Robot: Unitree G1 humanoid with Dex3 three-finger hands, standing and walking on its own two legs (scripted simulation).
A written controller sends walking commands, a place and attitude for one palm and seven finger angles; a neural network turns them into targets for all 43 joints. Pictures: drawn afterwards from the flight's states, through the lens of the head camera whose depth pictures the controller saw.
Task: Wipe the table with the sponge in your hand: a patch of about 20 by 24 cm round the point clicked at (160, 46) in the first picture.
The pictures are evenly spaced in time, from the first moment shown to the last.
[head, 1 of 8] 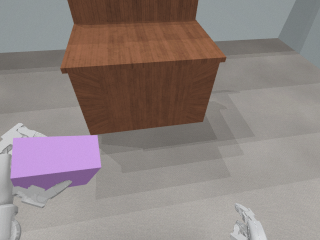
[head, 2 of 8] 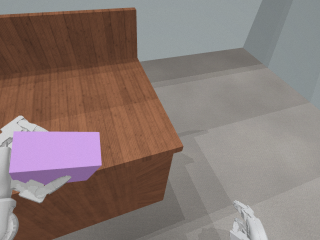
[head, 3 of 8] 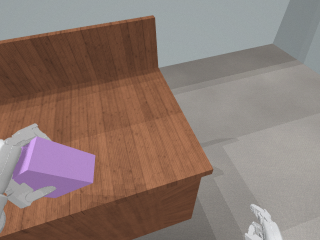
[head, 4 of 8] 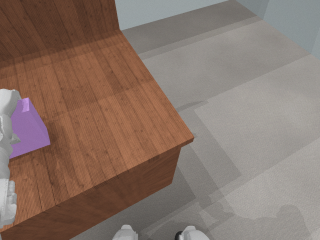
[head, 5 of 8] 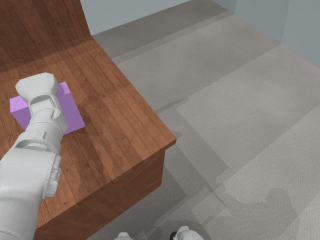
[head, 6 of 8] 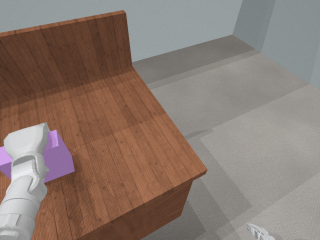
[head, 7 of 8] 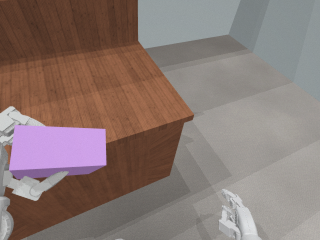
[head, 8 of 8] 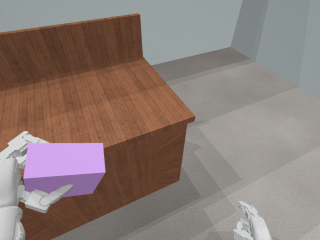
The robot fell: no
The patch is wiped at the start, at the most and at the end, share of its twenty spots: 0.00 1.00 1.00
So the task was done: yes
